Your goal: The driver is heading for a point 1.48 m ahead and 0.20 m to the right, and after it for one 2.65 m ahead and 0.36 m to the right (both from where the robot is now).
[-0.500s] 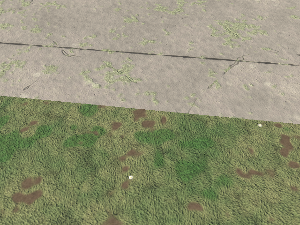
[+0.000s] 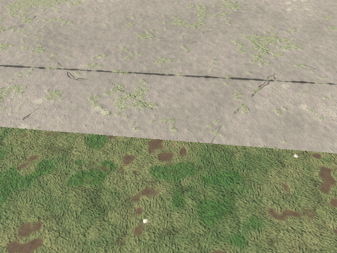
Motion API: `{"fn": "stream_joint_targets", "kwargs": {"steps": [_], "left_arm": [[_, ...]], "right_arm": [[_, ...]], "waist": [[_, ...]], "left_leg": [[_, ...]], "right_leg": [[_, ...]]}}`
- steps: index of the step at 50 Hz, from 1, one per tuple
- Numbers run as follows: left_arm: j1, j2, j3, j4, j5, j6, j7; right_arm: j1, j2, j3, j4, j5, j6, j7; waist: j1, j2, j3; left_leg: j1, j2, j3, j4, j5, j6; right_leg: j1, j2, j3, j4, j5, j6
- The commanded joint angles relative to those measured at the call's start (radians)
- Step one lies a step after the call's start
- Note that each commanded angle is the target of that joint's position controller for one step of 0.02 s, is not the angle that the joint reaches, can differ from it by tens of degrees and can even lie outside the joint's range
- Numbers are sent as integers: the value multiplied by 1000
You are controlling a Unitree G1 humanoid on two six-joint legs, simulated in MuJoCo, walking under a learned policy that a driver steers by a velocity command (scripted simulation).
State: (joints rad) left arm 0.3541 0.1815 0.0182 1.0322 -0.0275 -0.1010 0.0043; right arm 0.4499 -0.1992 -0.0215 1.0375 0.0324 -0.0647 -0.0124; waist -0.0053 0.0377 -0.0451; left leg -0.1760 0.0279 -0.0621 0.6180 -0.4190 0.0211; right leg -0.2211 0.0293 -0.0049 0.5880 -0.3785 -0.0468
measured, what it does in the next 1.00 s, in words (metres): walks ahead: left foot, then right foot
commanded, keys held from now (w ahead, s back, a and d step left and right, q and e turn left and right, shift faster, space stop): w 0.48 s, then w+e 0.52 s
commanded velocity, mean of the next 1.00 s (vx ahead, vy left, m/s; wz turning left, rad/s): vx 0.47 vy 0.00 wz -0.19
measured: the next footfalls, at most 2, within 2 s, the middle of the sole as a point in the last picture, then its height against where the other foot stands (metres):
left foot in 0.38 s outside the picture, level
right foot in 0.98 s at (209, 223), level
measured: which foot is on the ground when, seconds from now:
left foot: down 0.00-0.00, up 0.02-0.36, down 0.38-0.96, up 0.98-1.00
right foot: down 0.00-0.38, up 0.40-0.96, down 0.98-1.00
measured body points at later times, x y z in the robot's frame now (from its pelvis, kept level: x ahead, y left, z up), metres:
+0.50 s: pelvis +0.26 +0.06 +0.00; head +0.29 +0.06 +0.45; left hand +0.26 +0.31 -0.14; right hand +0.41 -0.20 -0.11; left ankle +0.34 +0.14 -0.73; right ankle +0.09 -0.09 -0.61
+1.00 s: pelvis +0.54 +0.00 -0.01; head +0.58 -0.02 +0.43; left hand +0.79 +0.19 -0.10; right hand +0.49 -0.28 -0.16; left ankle +0.36 +0.14 -0.70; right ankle +0.64 -0.11 -0.73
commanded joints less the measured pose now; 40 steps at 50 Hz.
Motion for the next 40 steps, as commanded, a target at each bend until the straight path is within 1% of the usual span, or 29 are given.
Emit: {"fn": "stream_joint_targets", "kwargs": {"steps": [1, 2, 3, 4, 6, 7, 8, 10, 11, 12, 13, 14, 15, 16, 17, 18, 19, 20, 21, 22, 23, 24, 25, 26, 27, 29, 31, 35, 40], "left_arm": [[441, 219, 54, 72, 11, -13, -8], [350, 160, 34, 40, 32, -16, -5], [268, 139, 25, 9, 40, -15, -8], [227, 126, 15, -2, 36, -11, -12], [209, 66, -6, 0, 31, 6, -13], [208, 54, -11, 1, 29, 15, -8], [198, 61, -12, -7, 29, 18, 1], [131, 111, -6, -46, 30, 12, 18], [137, 145, 2, -53, 23, 6, 25], [162, 182, 11, -51, 19, 1, 27], [181, 201, 19, -47, 12, -2, 28], [189, 202, 22, -46, 8, -1, 27], [190, 200, 24, -47, 8, 3, 25], [189, 209, 29, -49, 12, 8, 23], [179, 217, 33, -53, 21, 18, 23], [165, 212, 33, -59, 36, 31, 20], [154, 200, 27, -74, 43, 39, 19], [179, 129, 3, -108, 68, 34, 15], [331, -35, -33, -99, 32, 6, 1], [221, 96, -6, -108, 3, -22, -7], [99, 153, 12, -144, -19, -31, -8], [40, 165, 15, -161, -14, -34, 1], [27, 161, 24, -161, -9, -23, 9], [60, 142, 26, -154, -10, -4, 10], [75, 119, 26, -150, -11, 14, 11], [55, 112, 31, -158, -6, 40, 15], [-15, 125, 38, -187, 5, 47, 17], [-126, 128, 45, -227, 8, 34, 4], [-311, 93, 27, -300, 11, 24, -29]], "right_arm": [[-206, -61, 0, -152, -11, -66, 8], [-208, -82, -4, -153, 8, -77, 19], [-222, -72, 0, -160, 25, -81, 29], [-254, -78, -2, -175, 24, -83, 33], [-290, -75, -9, -200, 9, -72, 39], [-293, -58, -7, -206, 4, -64, 45], [-316, -43, 1, -224, -3, -59, 51], [-407, -30, 17, -276, -10, -55, 57], [-457, -23, 23, -299, -13, -53, 57], [-490, -33, 22, -315, -13, -50, 58], [-511, -56, 16, -327, -8, -46, 57], [-523, -80, 9, -337, -3, -43, 57], [-521, -105, 1, -345, 0, -44, 56], [-498, -131, -11, -346, -2, -46, 55], [-436, -160, -27, -334, -2, -45, 52], [-289, -198, -49, -293, 1, -41, 47], [-125, -239, -70, -246, 6, -33, 36], [36, -333, -90, -212, -9, -20, 20], [36, -335, -80, -202, -43, -27, 36], [-42, -227, -56, -206, -35, -30, 38], [-130, -181, -45, -218, -23, -34, 39], [-215, -169, -39, -232, -25, -41, 44], [-258, -149, -35, -232, -37, -49, 49], [-272, -129, -30, -219, -49, -56, 53], [-269, -120, -31, -203, -49, -61, 56], [-239, -128, -34, -171, -49, -70, 54], [-211, -151, -40, -153, -53, -70, 43], [-173, -173, -42, -139, -56, -64, 18], [-102, -197, -44, -118, -41, -46, -2]], "waist": [[181, -340, 67], [127, -201, 102], [95, -139, 132], [76, -90, 167], [51, -93, 173], [42, -106, 179], [37, -102, 183], [26, -79, 211], [36, -91, 206], [43, -110, 204], [41, -124, 209], [34, -129, 214], [21, -134, 202], [1, -152, 167], [-39, -181, 106], [-111, -195, 9], [-182, -181, -88], [-192, 32, -239], [-78, 342, -378], [-92, 199, -243], [-74, 97, -95], [-37, -30, -45], [-4, -38, -13], [31, 5, -3], [43, 30, 12], [52, 29, 62], [40, 15, 90], [7, -9, 92], [-70, -32, 139]], "left_leg": [[-684, -95, 42, 496, -53, 17], [-742, -35, -22, 669, -64, 35], [-777, 0, -27, 751, -14, 54], [-829, 37, -7, 759, 40, 63], [-813, 88, 34, 705, 101, 61], [-797, 97, 56, 669, 127, 49], [-760, 98, 77, 603, 175, 33], [-589, 88, 96, 332, 331, 0], [-481, 69, 115, 205, 406, -7], [-410, 47, 129, 130, 440, -7], [-389, 33, 126, 76, 448, 0], [-392, 22, 120, 24, 447, 15], [-385, 7, 118, -25, 439, 34], [-350, -13, 121, -51, 428, 53], [-275, -38, 126, -50, 405, 73], [-114, -71, 146, -41, 382, 97], [139, -42, 119, -28, 376, 121], [436, 198, -187, -27, 281, 176], [607, 387, -716, -277, 49, 332], [474, 338, -726, -370, -4, 273], [309, 314, -533, -363, 50, 232], [149, 282, -396, -380, 178, 210], [38, 244, -284, -408, 250, 197], [-21, 216, -212, -442, 256, 188], [-57, 202, -166, -471, 253, 191], [-110, 193, -74, -509, 302, 199], [-94, 194, -13, -523, 356, 200], [5, 190, 79, -519, 439, 173], [159, 215, 163, -506, 491, 144]], "right_leg": [[544, -363, 660, -335, 288, -225], [493, -392, 634, -334, 318, -234], [441, -376, 546, -350, 330, -232], [418, -352, 446, -385, 359, -220], [372, -282, 284, -429, 411, -161], [336, -255, 230, -449, 412, -141], [275, -233, 186, -475, 421, -135], [93, -187, 106, -519, 395, -118], [34, -181, 86, -556, 391, -117], [25, -197, 91, -589, 387, -121], [64, -216, 94, -594, 396, -123], [128, -235, 91, -577, 452, -120], [202, -247, 84, -529, 577, -109], [269, -262, 76, -461, 753, -97], [320, -266, 65, -359, 933, -80], [322, -243, 35, -180, 1071, -61], [188, -204, 14, 48, 1019, -31], [-61, -107, -14, 405, 568, -8], [-344, 68, 105, 727, -163, 27], [-434, 2, 171, 856, -139, 1], [-483, -52, 127, 862, -42, -14], [-435, -113, 108, 804, 63, -16], [-381, -148, 103, 756, 112, -16], [-331, -174, 112, 726, 140, -17], [-317, -183, 111, 702, 142, -16], [-354, -186, 114, 666, 159, -10], [-445, -183, 136, 607, 239, 6], [-535, -154, 144, 392, 437, 19], [-566, -139, 44, 137, 503, 9]]}}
